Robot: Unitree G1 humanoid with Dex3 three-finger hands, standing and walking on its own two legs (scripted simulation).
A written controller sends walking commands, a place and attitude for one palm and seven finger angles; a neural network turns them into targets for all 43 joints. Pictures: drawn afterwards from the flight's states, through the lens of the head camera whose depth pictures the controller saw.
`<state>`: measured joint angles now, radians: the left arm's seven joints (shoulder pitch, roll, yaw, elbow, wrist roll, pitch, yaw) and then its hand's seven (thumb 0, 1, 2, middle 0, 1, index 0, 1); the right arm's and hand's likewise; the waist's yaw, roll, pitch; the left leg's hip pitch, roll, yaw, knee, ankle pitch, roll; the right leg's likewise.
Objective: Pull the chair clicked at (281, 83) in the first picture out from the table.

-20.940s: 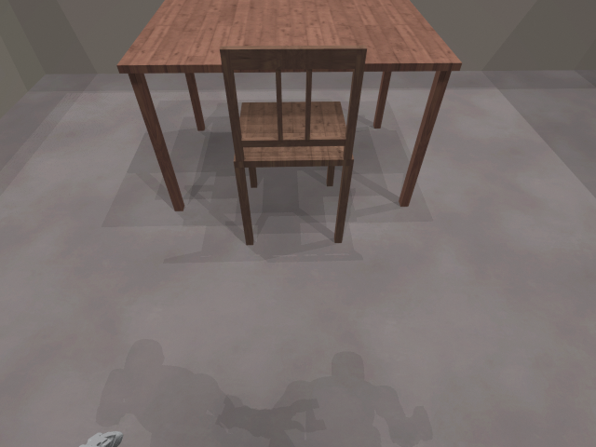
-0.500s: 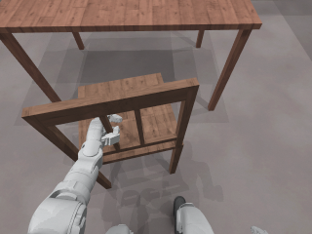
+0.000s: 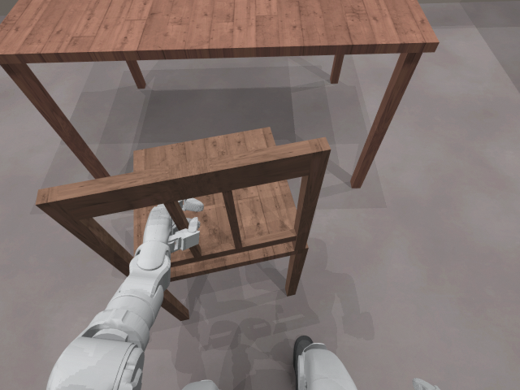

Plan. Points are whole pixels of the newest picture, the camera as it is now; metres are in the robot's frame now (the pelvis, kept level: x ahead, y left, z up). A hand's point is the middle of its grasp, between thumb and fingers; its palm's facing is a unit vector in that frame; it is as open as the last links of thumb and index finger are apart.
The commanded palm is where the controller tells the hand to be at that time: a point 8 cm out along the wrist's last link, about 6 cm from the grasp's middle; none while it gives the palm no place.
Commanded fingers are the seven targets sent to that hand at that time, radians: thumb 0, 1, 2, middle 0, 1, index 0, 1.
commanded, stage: step backward, pulling the chair out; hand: left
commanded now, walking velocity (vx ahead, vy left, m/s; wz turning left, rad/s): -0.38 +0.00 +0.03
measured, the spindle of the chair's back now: (185, 229) +0.39 +0.15 -0.08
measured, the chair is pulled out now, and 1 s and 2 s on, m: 0.29 0.29 0.31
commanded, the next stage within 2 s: stop walking, hand still on the chair in 1.06 s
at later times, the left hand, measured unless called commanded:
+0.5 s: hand (193, 233) +0.37 +0.12 -0.05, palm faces -0.01 -0.98 -0.21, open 5.1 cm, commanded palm +0.38 +0.18 -0.05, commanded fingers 0.00 0.90 0.90 -0.50 -1.45 -0.50 -1.45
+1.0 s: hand (193, 233) +0.37 +0.12 -0.05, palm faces -0.02 -0.98 -0.21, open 5.1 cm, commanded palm +0.38 +0.18 -0.04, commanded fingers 0.00 0.90 0.90 -0.50 -1.45 -0.50 -1.45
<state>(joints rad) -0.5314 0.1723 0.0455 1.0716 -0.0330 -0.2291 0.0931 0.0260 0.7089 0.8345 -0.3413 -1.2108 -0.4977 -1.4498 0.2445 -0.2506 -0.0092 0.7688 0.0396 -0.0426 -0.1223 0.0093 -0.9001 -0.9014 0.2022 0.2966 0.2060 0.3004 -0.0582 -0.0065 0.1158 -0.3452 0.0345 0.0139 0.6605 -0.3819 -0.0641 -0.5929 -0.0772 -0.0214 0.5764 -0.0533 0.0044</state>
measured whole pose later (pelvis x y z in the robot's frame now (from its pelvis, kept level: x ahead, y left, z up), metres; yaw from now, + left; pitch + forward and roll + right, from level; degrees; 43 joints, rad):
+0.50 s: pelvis +0.00 +0.00 +0.00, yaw +0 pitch +4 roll +2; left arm -0.53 0.17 0.04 1.07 -0.03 -0.23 0.10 0.03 0.71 0.83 -0.33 -1.22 -0.50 -1.45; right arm 0.24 -0.24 0.00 0.77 0.04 -0.04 -0.12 0.01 -0.90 -0.90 0.20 0.30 0.21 0.30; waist -0.06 0.00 0.11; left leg -0.35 0.04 0.02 0.66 -0.38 -0.06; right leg -0.59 -0.07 -0.02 0.56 -0.05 0.01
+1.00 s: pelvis +0.00 +0.01 +0.00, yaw -1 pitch +4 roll +2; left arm -0.53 0.18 0.04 1.07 -0.03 -0.23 0.10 0.02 0.71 0.81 -0.32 -1.23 -0.50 -1.45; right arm 0.24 -0.26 -0.01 0.76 0.05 -0.03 -0.13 0.01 -0.90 -0.90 0.20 0.30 0.21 0.30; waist -0.07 -0.02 0.11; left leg -0.35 0.03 0.03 0.63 -0.36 -0.05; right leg -0.58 -0.08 -0.01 0.51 -0.01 0.01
